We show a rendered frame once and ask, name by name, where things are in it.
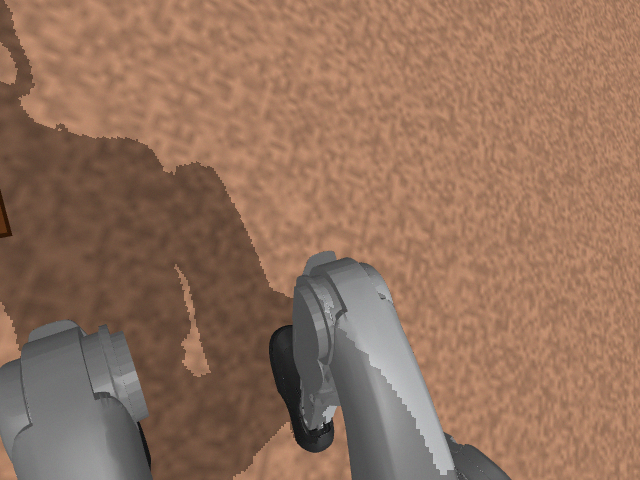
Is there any small box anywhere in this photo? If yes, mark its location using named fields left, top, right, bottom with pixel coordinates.
left=0, top=190, right=12, bottom=238

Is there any right robot foot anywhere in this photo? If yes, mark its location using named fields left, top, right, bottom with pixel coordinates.
left=269, top=325, right=334, bottom=453

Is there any right robot hand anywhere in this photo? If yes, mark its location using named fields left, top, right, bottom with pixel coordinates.
left=444, top=432, right=512, bottom=480

